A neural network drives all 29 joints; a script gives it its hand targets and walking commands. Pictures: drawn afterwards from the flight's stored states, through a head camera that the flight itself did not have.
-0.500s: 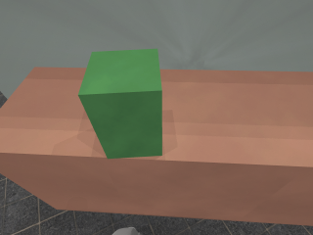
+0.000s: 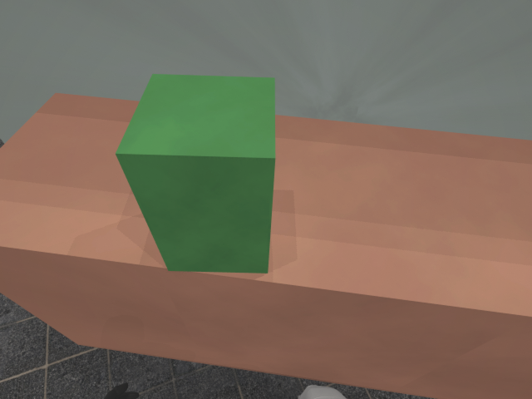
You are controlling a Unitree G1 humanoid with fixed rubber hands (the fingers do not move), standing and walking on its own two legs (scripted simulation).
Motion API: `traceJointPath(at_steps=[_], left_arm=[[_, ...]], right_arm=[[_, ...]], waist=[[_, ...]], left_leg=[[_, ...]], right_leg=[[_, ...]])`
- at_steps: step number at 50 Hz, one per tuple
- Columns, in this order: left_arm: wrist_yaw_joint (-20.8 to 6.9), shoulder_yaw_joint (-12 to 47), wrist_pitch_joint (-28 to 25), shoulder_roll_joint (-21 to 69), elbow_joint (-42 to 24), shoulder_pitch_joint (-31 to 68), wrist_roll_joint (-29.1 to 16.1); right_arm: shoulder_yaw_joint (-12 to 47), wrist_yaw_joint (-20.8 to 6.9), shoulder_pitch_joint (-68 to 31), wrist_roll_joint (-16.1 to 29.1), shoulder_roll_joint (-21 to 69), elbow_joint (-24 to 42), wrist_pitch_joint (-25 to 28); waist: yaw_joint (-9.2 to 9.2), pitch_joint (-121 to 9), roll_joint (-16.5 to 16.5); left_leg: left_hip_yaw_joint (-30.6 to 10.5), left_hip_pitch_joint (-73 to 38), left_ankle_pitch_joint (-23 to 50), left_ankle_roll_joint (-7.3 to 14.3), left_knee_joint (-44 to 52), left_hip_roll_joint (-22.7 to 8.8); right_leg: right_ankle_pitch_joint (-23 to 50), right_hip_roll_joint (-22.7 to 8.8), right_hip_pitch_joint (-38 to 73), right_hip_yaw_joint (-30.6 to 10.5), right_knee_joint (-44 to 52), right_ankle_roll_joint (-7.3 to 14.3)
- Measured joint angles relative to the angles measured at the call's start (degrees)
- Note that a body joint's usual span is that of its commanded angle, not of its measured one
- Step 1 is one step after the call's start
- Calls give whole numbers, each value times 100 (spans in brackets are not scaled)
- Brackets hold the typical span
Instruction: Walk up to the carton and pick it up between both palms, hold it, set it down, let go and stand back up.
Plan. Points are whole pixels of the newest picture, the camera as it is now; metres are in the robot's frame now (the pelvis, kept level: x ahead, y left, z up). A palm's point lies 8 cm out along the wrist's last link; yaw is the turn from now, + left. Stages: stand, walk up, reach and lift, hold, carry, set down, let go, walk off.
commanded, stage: walk up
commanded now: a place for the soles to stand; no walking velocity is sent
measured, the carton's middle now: (216, 184) +0.41 +0.07 +0.10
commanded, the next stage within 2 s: none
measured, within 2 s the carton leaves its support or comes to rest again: neither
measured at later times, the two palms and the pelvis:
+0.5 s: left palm out of the picture +0.04 +0.27 -0.11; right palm out of the picture +0.03 -0.25 -0.12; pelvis -0.01 +0.01 +0.01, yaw +5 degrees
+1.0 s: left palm out of the picture +0.04 +0.27 -0.11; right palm out of the picture +0.05 -0.24 -0.12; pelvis +0.02 +0.02 +0.01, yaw +0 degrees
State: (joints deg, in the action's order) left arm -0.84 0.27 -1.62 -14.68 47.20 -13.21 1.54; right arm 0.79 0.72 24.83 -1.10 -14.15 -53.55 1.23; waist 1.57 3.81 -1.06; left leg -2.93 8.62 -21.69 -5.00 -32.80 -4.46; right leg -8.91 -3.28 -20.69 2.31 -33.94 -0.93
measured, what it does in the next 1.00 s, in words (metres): steps on the spot: left foot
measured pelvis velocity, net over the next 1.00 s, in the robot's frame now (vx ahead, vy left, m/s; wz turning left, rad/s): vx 0.02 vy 0.02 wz -0.01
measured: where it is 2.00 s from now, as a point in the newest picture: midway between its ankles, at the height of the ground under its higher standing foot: outside the picture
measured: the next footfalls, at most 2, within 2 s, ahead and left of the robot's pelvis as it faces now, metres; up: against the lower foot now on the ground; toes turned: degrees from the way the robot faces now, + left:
left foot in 0.38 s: +0.02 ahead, +0.13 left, +0.00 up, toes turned +7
left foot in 1.86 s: +0.02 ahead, +0.25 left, +0.00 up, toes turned -10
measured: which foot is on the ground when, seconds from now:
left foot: down 0.00-0.02, up 0.04-0.36, down 0.38-1.00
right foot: down 0.00-1.00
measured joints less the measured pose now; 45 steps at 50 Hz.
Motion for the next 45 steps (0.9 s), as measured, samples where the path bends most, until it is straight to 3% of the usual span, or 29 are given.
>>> traceJointPath(at_steps=[1, 3, 7, 14, 17, 20, 22, 24, 27, 29, 36, 45], left_arm=[[22, -9, -21, 77, 51, 49, 3], [61, 43, 23, 220, 80, 38, -25], [167, 118, 187, 316, 79, -43, -74], [208, 94, 168, 63, 192, -98, -74], [237, 45, 209, -29, 198, -36, -25], [192, 33, 286, -118, 188, 79, -21], [160, 64, 338, -151, 207, 62, -19], [137, 114, 362, -117, 251, -66, -36], [94, 184, 239, -108, 277, -271, -19], [107, 219, 141, -62, 368, -341, -12], [97, 324, 78, 10, 580, -530, -101], [102, 311, 63, -96, 658, -511, -103]], right_arm=[[6, -16, -67, 19, -66, -29, -47], [8, -5, -218, 44, -177, -8, -155], [-17, 38, -381, 3, -293, 90, -279], [-90, 25, -662, -55, -299, 107, -283], [-106, 15, -699, -53, -273, 112, -324], [-101, -9, -710, -16, -210, 95, -282], [-70, -31, -683, 34, -102, 40, -279], [-11, -27, -598, 89, -33, -5, -281], [86, -28, -557, 70, 38, -72, -259], [108, -43, -694, 53, 13, -99, -199], [179, -45, -904, 58, -70, -104, -87], [201, -33, -899, 38, -78, -208, -86]], waist=[[-33, 63, 114], [7, 127, 328], [-61, 147, 393], [-170, 170, 349], [-168, 139, 312], [-155, 119, 214], [-190, 98, 63], [-109, -60, 86], [-172, -248, -25], [-198, -211, -13], [-208, -183, 169], [-237, -225, 115]], left_leg=[[-63, 64, -152, -5, -235, -72], [-189, 209, -464, 182, -525, -94], [107, 618, -1054, 376, -1216, 210], [314, 966, -605, 515, -1345, 274], [390, 853, -429, 517, -1081, 226], [427, 505, 288, 507, -204, 258], [523, 395, 402, 472, -131, 332], [485, 309, 404, 496, 29, 293], [585, 182, 499, 485, 314, 331], [657, 146, 491, 469, 325, 321], [731, 14, 505, 494, 477, 280], [908, -64, 472, 510, 597, 284]], right_leg=[[-121, 67, 13, 64, -74, 53], [-369, 124, 11, 215, -264, 149], [-377, -50, 195, 325, -89, 180], [-134, -79, 250, 418, 267, 204], [-156, -115, 162, 452, 168, 176], [-257, -189, 15, 424, -93, 108], [-716, -185, 33, 231, -197, 118], [-1092, -16, 143, 117, -211, 159], [-602, 87, 466, 5, 161, 197], [-314, 126, 588, -82, 379, 102], [-322, 184, 704, -162, 564, 37], [-348, 206, 642, -351, 550, 15]])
